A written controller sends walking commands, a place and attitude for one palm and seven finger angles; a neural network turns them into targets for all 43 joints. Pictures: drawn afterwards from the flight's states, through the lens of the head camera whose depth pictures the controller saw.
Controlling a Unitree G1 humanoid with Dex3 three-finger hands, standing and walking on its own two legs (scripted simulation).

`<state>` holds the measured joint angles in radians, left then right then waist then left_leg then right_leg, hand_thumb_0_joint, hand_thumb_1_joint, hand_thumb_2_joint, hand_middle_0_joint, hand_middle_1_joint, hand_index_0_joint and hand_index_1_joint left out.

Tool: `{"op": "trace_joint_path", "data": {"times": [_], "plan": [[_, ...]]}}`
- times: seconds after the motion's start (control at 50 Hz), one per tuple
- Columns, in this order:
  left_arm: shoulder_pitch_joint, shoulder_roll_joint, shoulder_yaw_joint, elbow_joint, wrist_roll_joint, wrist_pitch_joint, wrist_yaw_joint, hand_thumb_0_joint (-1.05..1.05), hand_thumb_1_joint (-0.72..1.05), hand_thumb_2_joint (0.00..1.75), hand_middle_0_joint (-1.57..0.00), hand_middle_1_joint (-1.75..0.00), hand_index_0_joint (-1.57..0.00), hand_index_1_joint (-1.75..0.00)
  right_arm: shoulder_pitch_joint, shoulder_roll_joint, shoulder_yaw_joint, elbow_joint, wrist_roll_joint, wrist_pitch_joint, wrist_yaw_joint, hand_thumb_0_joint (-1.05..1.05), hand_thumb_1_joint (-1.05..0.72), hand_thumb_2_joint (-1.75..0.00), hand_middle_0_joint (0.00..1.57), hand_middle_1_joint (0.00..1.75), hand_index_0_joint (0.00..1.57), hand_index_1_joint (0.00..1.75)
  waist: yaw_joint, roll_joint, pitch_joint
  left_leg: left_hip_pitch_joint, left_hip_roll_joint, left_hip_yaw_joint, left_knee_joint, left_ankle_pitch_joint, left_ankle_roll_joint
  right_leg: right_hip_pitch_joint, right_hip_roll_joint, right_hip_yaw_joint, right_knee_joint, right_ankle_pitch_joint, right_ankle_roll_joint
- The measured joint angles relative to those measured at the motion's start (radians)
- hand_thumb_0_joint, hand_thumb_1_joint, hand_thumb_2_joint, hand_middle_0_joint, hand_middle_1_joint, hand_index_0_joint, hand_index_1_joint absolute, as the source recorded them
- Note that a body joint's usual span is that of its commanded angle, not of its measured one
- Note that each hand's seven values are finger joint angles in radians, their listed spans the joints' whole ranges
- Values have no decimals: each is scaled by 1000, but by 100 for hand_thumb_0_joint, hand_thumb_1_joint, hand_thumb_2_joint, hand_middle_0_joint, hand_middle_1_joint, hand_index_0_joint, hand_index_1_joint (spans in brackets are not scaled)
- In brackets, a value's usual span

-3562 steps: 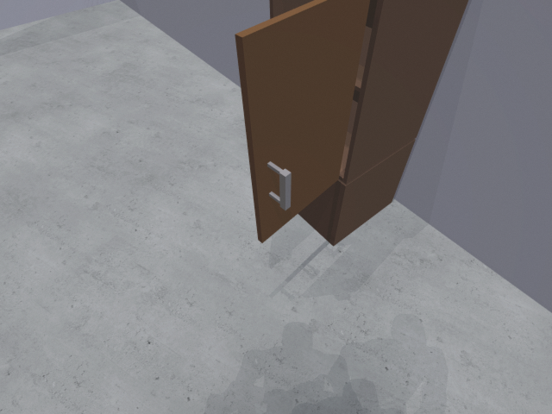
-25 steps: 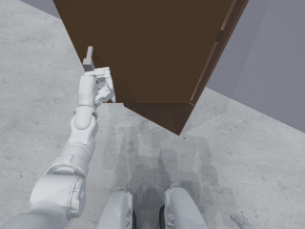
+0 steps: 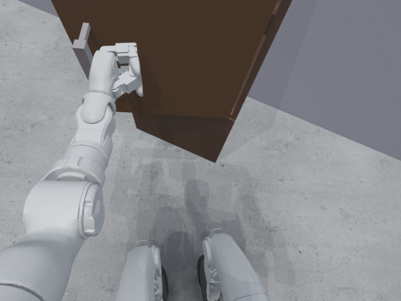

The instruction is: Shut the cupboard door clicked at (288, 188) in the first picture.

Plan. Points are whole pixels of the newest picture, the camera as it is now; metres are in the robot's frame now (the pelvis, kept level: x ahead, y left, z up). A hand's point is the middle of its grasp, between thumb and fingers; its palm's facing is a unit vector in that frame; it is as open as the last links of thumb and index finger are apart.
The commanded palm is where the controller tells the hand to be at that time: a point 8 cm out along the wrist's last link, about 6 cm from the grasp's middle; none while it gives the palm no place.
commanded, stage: push the door shut along its arc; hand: left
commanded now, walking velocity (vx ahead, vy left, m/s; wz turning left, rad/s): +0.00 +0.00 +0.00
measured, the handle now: (92, 60) +0.58 +0.14 +0.04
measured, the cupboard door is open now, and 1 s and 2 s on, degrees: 23 7 7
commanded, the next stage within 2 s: pull the fist back off the door in 0.64 s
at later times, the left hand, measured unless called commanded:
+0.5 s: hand (145, 57) +0.58 +0.04 +0.05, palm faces -0.31 -0.95 -0.05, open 3.1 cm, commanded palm +0.60 +0.06 +0.05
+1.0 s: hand (159, 49) +0.61 +0.01 +0.04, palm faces +0.05 -1.00 -0.07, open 3.1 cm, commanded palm +0.58 +0.04 +0.05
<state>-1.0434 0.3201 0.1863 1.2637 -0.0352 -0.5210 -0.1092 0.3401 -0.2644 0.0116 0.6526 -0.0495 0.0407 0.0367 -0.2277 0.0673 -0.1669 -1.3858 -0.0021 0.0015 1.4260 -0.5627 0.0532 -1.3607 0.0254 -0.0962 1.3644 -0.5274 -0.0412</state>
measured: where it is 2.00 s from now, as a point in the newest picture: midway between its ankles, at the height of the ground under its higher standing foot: outside the picture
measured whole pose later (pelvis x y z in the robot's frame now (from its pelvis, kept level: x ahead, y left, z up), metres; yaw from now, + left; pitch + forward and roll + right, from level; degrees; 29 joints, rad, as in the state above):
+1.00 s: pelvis +0.00 -0.01 -0.02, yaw -2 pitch +37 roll -4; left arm -1.29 0.35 0.28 1.31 0.16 -0.41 0.29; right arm 0.43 -0.20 0.03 0.66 -0.14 -0.01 0.14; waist -0.31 0.09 -0.15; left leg -1.54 0.02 -0.01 1.48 -0.58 0.03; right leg -1.52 0.05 -0.11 1.40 -0.53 -0.06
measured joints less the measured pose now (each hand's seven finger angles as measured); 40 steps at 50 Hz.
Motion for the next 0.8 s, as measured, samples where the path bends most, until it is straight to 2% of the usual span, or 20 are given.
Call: {"op": "trace_joint_path", "data": {"times": [0.12,0.18,0.28,0.38,0.76,0.78,0.8], "plan": [[-57,50,50,18,28,31,-18,2,90,90,-129,-150,-130,-150,16,8,13,-22,-3,3,8,0,-91,-90,21,29,20,30,-32,9,3,-34,13,7,21,-13,2,-38,12,7,16,-3,1],[-66,69,55,5,28,43,-43,1,89,90,-129,-150,-130,-150,29,14,14,-25,-2,5,12,0,-91,-90,21,29,20,30,-33,13,7,-44,16,9,27,-17,2,-49,15,8,22,-6,1],[-98,82,37,11,21,74,-70,-3,87,92,-129,-150,-130,-150,41,24,23,-12,1,6,13,0,-91,-90,21,29,20,30,-25,12,15,-53,14,3,30,-19,0,-56,14,3,24,-10,-1],[-152,97,8,38,21,108,-78,-3,88,94,-129,-150,-130,-150,40,25,24,-1,-4,-11,10,0,-91,-90,21,29,20,30,-31,13,14,-77,10,-13,39,-17,-5,-73,10,-13,28,-11,-6],[-369,201,-16,113,66,212,-122,1,98,101,-129,-150,-130,-150,36,11,35,5,-23,-65,-4,0,-91,-90,21,29,20,30,-101,4,23,-196,21,-42,112,-25,-15,-181,20,-44,82,-12,-21],[-374,192,12,108,59,221,-99,1,97,100,-129,-150,-130,-150,45,13,34,0,-30,-67,-5,0,-91,-90,21,29,20,30,-100,8,22,-203,23,-43,114,-25,-16,-187,21,-46,82,-12,-22],[-374,173,44,102,47,223,-41,2,95,99,-129,-150,-130,-150,56,15,33,-6,-38,-70,-2,0,-91,-90,21,29,20,30,-95,11,21,-208,24,-43,115,-26,-17,-192,22,-46,82,-10,-21]]}}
